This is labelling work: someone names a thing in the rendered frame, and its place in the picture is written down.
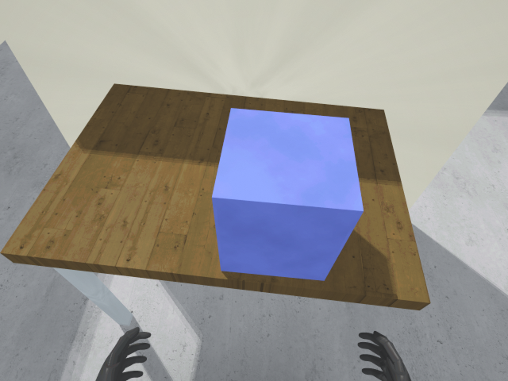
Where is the robot right hand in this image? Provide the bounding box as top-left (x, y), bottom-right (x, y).
top-left (358, 331), bottom-right (411, 381)

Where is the carton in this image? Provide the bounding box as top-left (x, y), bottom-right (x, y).
top-left (212, 108), bottom-right (364, 281)

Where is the table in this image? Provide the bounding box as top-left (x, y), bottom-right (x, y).
top-left (0, 84), bottom-right (431, 326)

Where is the robot left hand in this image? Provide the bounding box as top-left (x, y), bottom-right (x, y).
top-left (95, 327), bottom-right (151, 381)

